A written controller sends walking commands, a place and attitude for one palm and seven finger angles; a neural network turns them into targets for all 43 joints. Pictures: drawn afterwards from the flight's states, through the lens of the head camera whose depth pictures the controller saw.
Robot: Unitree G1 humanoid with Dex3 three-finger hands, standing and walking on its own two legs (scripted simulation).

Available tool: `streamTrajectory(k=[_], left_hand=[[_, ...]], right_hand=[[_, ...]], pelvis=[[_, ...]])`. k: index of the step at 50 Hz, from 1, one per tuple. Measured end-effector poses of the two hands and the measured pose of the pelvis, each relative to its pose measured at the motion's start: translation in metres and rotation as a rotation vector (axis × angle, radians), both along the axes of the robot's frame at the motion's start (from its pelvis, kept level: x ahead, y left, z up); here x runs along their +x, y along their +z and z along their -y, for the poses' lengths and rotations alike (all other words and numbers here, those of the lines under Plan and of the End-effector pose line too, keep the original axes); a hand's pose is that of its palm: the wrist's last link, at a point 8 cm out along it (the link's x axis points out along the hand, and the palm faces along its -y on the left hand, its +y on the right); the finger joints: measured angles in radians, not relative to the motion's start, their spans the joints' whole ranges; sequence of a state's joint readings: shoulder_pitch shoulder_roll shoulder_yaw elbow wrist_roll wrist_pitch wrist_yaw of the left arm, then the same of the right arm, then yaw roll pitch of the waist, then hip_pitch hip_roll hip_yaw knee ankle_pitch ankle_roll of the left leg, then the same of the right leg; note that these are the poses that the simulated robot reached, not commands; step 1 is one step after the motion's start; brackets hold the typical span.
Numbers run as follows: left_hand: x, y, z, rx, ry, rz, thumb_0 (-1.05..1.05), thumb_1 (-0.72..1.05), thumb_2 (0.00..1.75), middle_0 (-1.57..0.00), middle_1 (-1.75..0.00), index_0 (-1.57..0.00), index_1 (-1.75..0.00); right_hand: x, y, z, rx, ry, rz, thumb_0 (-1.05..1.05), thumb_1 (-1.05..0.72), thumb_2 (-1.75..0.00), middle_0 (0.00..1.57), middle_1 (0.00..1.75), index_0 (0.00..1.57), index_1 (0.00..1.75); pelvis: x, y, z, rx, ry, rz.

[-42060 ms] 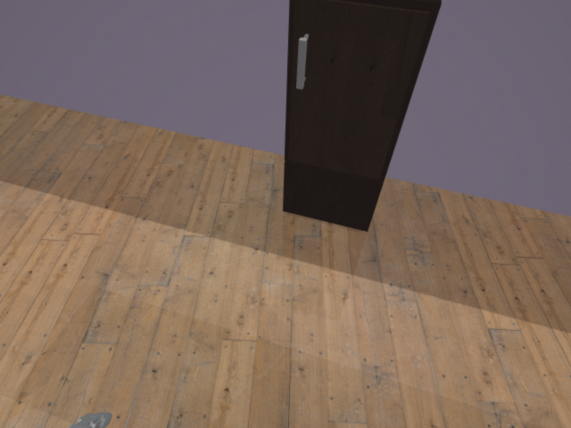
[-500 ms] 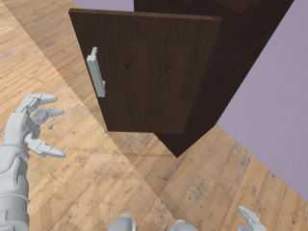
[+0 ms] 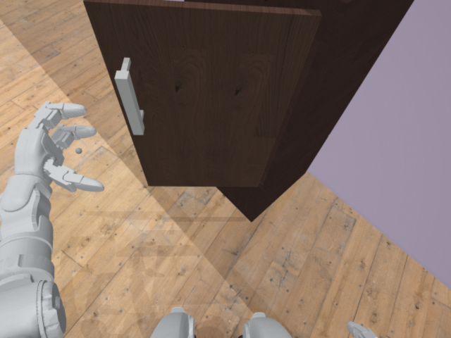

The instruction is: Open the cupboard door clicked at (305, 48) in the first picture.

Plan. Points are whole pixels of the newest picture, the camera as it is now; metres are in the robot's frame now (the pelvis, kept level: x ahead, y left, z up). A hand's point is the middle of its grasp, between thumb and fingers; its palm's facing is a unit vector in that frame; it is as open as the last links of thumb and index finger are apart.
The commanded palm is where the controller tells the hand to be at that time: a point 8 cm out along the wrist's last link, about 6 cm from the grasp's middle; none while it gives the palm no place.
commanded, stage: move the hooked fingers beside the handle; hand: left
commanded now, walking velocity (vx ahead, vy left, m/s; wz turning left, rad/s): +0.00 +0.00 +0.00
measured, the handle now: (133, 98) +0.55 +0.19 +0.06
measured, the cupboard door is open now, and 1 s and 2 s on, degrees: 49 49 49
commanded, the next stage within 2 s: slide the fingers in behind the handle in 1.38 s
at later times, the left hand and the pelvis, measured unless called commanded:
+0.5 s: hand (94, 119) +0.49 +0.25 +0.06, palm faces +0.03 -1.00 -0.01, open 14.0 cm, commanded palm +0.48 +0.29 +0.06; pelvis +0.00 +0.00 -0.01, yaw -1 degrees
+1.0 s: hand (93, 117) +0.50 +0.25 +0.05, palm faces +0.04 -1.00 +0.00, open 14.0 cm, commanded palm +0.48 +0.29 +0.05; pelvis +0.01 +0.01 -0.01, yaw -2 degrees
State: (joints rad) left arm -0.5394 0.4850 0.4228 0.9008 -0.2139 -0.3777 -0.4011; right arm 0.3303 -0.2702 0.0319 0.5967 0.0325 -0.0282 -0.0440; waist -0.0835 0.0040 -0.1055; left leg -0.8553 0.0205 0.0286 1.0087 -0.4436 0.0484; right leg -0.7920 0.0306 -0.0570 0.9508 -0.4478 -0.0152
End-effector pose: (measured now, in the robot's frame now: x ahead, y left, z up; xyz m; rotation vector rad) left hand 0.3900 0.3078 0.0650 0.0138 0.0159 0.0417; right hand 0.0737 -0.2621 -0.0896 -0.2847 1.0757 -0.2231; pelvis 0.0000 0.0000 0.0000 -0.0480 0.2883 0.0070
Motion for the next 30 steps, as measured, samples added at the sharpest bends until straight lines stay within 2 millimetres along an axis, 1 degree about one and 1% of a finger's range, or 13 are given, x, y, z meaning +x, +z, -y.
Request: streamTrajectory(k=[11,19,30], left_hand=[[0.030,-0.003,0.001,-0.004,-0.005,-0.002,-0.02,-0.50,0.30,-0.30,-1.20,-0.30,-1.20],[0.058,-0.007,0.002,-0.007,-0.003,-0.007,-0.02,-0.50,0.30,-0.30,-1.20,-0.30,-1.20],[0.093,-0.008,0.008,-0.011,-0.009,-0.025,-0.02,-0.50,0.30,-0.30,-1.20,-0.30,-1.20]], right_hand=[[-0.033,-0.008,0.004,-0.016,-0.042,-0.120,0.01,-0.90,-0.90,0.21,0.30,0.20,0.30],[-0.056,-0.010,0.006,-0.036,-0.074,-0.199,0.01,-0.90,-0.90,0.21,0.30,0.20,0.30],[-0.080,-0.011,0.002,-0.035,-0.112,-0.294,0.00,-0.90,-0.90,0.21,0.30,0.20,0.30]], pelvis=[[-0.003,-0.007,-0.001,-0.007,-0.003,-0.032],[-0.004,-0.012,-0.001,-0.015,-0.007,-0.067],[0.001,-0.016,-0.004,-0.023,-0.016,-0.107]])
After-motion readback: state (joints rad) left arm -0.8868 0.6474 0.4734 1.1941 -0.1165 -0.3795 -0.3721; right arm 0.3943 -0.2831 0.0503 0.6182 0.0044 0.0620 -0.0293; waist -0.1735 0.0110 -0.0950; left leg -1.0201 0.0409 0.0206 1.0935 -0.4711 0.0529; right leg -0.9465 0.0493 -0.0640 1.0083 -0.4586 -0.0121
